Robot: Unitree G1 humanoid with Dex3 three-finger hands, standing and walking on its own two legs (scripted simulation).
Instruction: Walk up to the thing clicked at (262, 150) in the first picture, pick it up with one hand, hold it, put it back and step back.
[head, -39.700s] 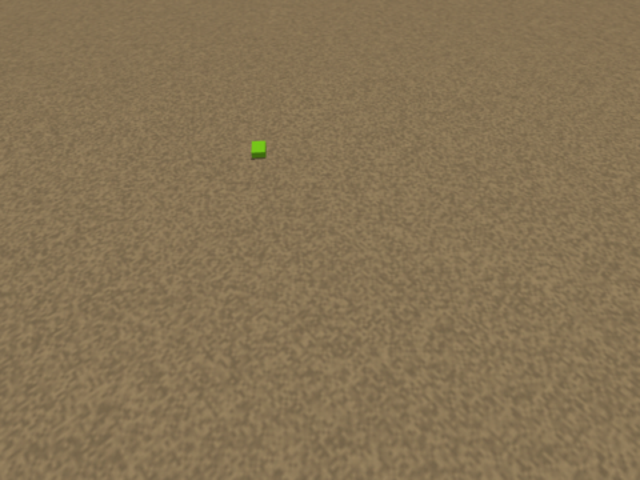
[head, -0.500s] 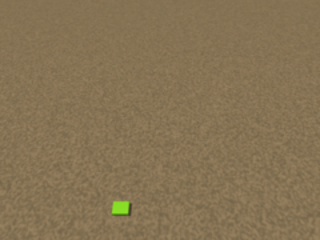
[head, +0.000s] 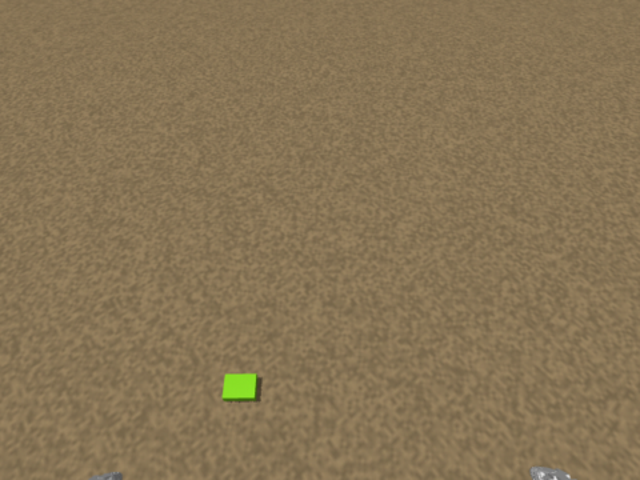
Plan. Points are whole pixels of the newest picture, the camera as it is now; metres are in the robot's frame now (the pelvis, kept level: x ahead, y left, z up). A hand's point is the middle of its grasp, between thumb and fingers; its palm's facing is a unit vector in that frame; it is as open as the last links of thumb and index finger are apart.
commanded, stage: step back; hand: left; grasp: from above
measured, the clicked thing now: (240, 387) +0.43 +0.25 -0.76
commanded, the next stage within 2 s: none
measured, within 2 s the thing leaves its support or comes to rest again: neither
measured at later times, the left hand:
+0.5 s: hand out of the picture +0.04 +0.28 -0.17, palm faces -0.12 -0.91 -0.39, open 7.4 cm
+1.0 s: hand out of the picture -0.09 +0.29 -0.16, palm faces -0.02 -0.92 -0.39, open 7.4 cm
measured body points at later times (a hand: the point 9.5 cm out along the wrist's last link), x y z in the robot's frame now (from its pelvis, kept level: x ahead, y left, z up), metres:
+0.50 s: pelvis -0.09 +0.02 -0.02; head -0.01 +0.02 +0.42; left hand +0.05 +0.32 -0.14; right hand -0.02 -0.30 -0.14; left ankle -0.02 +0.13 -0.74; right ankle -0.12 -0.11 -0.73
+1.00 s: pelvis -0.22 +0.03 -0.02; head -0.17 +0.04 +0.43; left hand -0.09 +0.34 -0.13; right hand -0.14 -0.29 -0.13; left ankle -0.21 +0.13 -0.74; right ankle -0.18 -0.11 -0.69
